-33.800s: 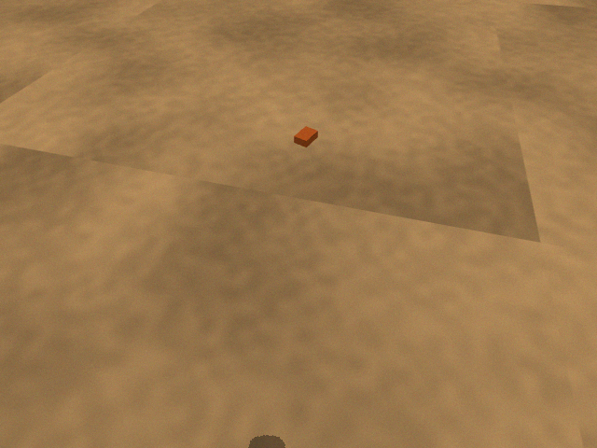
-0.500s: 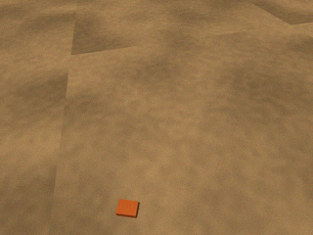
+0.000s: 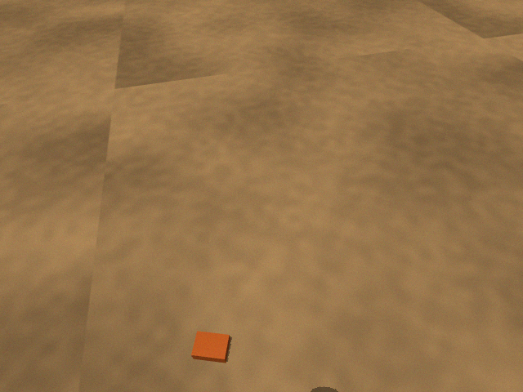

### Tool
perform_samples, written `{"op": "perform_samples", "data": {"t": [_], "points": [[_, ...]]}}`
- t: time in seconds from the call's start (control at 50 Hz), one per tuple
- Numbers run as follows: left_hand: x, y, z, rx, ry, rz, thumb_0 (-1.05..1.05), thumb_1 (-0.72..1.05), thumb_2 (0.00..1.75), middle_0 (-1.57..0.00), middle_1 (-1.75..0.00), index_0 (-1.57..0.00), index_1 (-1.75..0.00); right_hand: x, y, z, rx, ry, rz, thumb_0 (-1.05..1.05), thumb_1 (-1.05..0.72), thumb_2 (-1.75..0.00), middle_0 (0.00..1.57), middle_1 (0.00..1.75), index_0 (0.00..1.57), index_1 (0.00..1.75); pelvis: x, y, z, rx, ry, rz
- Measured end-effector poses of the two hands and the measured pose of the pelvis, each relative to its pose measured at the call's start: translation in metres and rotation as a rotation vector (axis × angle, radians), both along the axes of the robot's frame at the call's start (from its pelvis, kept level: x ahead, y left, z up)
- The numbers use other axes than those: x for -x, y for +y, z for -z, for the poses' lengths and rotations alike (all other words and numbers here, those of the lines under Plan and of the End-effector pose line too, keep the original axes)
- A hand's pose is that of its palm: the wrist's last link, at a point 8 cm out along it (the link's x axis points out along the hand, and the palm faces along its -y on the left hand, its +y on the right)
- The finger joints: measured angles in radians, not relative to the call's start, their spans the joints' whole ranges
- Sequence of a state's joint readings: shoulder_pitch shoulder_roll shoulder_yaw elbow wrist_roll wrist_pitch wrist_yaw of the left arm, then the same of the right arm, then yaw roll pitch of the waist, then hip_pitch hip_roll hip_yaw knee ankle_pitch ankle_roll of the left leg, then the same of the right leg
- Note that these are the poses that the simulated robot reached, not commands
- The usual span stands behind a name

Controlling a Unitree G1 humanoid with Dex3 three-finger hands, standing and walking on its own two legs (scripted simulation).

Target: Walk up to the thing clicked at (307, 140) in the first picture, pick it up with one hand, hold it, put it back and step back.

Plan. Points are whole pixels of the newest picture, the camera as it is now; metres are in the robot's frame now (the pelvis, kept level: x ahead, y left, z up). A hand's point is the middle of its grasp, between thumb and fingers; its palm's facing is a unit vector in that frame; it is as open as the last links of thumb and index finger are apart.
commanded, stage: stand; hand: left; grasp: from above
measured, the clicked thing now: (211, 346) +0.45 +0.22 -0.76
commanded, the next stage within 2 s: step back in 0.30 s
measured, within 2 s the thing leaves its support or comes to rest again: neither
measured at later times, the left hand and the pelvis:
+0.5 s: hand out of the picture +0.08 +0.28 -0.17, palm faces +0.00 -0.93 -0.37, open 7.4 cm; pelvis -0.03 +0.02 -0.01, yaw +0 degrees
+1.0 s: hand out of the picture +0.00 +0.33 -0.18, palm faces -0.10 -0.92 -0.37, open 7.4 cm; pelvis -0.12 +0.07 -0.02, yaw -5 degrees
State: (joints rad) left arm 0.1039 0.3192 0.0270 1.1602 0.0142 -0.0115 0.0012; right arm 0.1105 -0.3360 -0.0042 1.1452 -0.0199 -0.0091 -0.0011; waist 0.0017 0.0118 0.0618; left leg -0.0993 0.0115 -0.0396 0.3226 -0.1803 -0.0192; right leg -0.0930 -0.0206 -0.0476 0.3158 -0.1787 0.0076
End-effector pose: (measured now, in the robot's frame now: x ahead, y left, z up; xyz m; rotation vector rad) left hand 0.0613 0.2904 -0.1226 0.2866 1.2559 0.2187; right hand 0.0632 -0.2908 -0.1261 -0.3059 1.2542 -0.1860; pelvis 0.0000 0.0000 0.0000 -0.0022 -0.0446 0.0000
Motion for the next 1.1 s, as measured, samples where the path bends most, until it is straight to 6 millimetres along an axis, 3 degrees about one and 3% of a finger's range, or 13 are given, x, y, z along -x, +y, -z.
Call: {"op": "perform_samples", "data": {"t": [0.3, 0.44, 0.54, 0.62, 0.68, 0.78, 0.92, 1.1], "points": [[-0.010, 0.001, -0.002, -0.004, -0.015, 0.007, 0.01, 0.90, 0.90, -0.21, -0.30, -0.20, -0.30, -0.007, -0.002, -0.002, 0.005, -0.011, -0.004, 0.00, -0.91, -0.90, 0.20, 0.30, 0.21, 0.30, -0.005, 0.000, 0.000, -0.001, 0.001, 0.001], [-0.011, 0.017, 0.002, -0.030, -0.043, 0.001, 0.01, 0.90, 0.90, -0.21, -0.30, -0.20, -0.30, -0.008, -0.009, 0.001, 0.023, -0.027, 0.007, 0.00, -0.91, -0.90, 0.21, 0.30, 0.21, 0.30, 0.018, 0.006, 0.008, 0.011, 0.010, -0.004], [-0.012, 0.040, 0.008, -0.045, -0.057, 0.043, 0.01, 0.90, 0.90, -0.21, -0.30, -0.20, -0.30, 0.010, -0.004, -0.002, 0.061, -0.011, 0.011, 0.00, -0.91, -0.90, 0.20, 0.30, 0.21, 0.30, 0.035, 0.025, 0.015, -0.002, 0.021, -0.003], [-0.020, 0.063, 0.023, -0.033, -0.102, 0.060, 0.01, 0.90, 0.90, -0.21, -0.30, -0.20, -0.30, 0.037, 0.008, -0.001, 0.112, 0.018, 0.011, 0.00, -0.91, -0.90, 0.20, 0.30, 0.21, 0.30, 0.047, 0.047, 0.027, 0.014, 0.032, -0.018], [-0.021, 0.073, 0.028, -0.028, -0.119, 0.054, 0.01, 0.90, 0.90, -0.21, -0.30, -0.20, -0.30, 0.061, 0.025, -0.005, 0.122, 0.057, 0.006, 0.00, -0.91, -0.90, 0.20, 0.30, 0.21, 0.30, 0.059, 0.056, 0.026, 0.009, 0.018, -0.010], [-0.002, 0.075, 0.025, -0.004, -0.088, 0.069, 0.01, 0.91, 0.90, -0.20, -0.30, -0.20, -0.30, 0.087, 0.045, -0.015, 0.119, 0.077, 0.025, 0.00, -0.91, -0.90, 0.21, 0.30, 0.21, 0.30, 0.073, 0.067, 0.014, 0.022, 0.034, 0.003], [0.045, 0.080, 0.024, -0.017, -0.012, 0.103, 0.01, 0.90, 0.90, -0.21, -0.30, -0.20, -0.30, 0.094, 0.059, -0.008, 0.094, -0.043, 0.062, 0.00, -0.91, -0.90, 0.21, 0.30, 0.21, 0.30, 0.097, 0.075, 0.017, 0.005, 0.015, 0.056], [0.091, 0.075, 0.013, -0.073, -0.037, 0.143, 0.01, 0.90, 0.90, -0.21, -0.30, -0.20, -0.30, 0.123, 0.047, 0.013, 0.036, -0.143, 0.068, 0.00, -0.90, -0.90, 0.21, 0.30, 0.21, 0.30, 0.144, 0.062, 0.030, -0.017, -0.010, 0.108]]}}
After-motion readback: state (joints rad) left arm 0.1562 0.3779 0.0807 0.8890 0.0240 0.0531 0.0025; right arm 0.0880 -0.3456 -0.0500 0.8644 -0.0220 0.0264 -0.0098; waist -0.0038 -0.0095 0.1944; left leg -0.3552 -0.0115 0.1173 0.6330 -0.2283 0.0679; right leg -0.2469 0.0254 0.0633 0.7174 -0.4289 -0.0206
